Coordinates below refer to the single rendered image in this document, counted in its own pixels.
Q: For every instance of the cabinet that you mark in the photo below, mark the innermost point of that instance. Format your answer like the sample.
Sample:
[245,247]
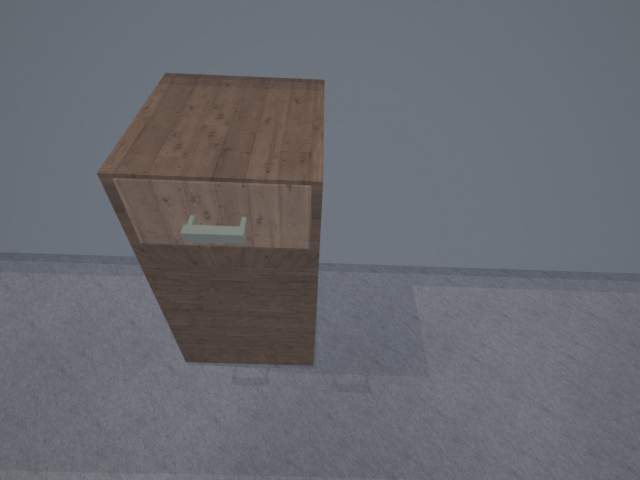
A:
[229,304]

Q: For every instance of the handle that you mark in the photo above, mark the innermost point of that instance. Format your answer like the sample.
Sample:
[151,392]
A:
[214,234]

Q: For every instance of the drawer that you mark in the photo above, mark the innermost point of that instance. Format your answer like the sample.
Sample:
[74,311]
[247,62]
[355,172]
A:
[278,215]

